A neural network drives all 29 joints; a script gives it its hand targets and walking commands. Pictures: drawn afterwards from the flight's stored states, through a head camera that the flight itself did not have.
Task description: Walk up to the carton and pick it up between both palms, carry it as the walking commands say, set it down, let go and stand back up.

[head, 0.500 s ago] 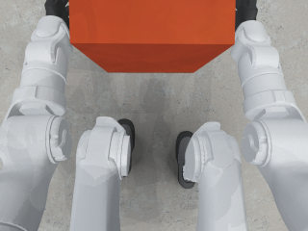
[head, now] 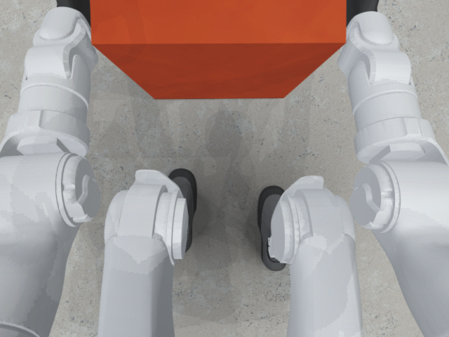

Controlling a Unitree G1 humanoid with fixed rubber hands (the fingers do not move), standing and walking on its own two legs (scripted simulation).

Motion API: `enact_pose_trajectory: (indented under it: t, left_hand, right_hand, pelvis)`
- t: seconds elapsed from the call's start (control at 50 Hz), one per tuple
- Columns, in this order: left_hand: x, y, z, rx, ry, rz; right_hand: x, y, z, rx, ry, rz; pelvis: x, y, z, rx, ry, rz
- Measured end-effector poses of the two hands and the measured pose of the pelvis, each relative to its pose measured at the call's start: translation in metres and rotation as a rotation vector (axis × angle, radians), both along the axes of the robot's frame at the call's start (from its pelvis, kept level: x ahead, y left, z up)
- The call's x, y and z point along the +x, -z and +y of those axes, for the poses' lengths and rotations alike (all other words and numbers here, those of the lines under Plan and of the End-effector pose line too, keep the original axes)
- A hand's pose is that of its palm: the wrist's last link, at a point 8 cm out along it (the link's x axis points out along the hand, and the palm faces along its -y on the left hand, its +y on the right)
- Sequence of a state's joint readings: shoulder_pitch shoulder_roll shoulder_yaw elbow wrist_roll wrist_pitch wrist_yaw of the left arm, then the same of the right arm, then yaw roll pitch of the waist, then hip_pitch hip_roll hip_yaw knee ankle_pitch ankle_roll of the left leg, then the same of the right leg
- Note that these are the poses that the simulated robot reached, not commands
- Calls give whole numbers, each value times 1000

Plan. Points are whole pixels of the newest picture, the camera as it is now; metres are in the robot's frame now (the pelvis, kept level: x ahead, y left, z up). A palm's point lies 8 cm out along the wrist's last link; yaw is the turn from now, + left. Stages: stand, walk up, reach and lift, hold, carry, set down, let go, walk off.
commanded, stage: set down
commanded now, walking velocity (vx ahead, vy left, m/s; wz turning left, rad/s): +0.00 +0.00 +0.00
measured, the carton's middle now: (219, 36) +0.54 +0.05 -0.21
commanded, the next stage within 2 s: none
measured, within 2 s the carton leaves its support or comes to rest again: rests again in 0.74 s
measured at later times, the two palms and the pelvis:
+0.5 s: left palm (78, 8) +0.53 +0.24 -0.13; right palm (356, 10) +0.56 -0.14 -0.13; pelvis +0.01 +0.00 +0.00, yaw +0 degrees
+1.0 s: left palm (66, 30) +0.51 +0.27 -0.16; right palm (373, 29) +0.54 -0.17 -0.15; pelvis +0.02 +0.01 +0.00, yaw +0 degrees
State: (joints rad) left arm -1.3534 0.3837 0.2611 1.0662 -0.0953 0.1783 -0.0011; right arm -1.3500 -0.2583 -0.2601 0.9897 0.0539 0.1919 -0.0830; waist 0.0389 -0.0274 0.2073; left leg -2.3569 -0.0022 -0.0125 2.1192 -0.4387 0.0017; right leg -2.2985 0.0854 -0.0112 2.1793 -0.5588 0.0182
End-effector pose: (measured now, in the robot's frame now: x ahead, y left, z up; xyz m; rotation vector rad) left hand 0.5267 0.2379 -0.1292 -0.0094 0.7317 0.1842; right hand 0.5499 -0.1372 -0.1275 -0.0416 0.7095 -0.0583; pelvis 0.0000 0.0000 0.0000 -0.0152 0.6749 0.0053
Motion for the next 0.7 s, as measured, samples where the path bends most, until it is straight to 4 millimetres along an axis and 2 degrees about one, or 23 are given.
enact_pose_trajectory:
  t: [0.48, 0.62, 0.7]
  left_hand:
    - [8, 5, 1, -18, -7, -37]
    - [6, 6, 2, -7, -14, -54]
    - [-4, 18, 0, 10, -14, -14]
  right_hand:
    - [8, 4, 0, 3, -3, -44]
    - [9, 3, -1, -29, -29, -48]
    - [1, 11, -1, -56, -38, -11]
  pelvis:
    - [10, 0, 1, 1, -4, 14]
    - [10, -3, 1, -1, -8, -6]
    - [12, -9, 3, -8, -9, -10]
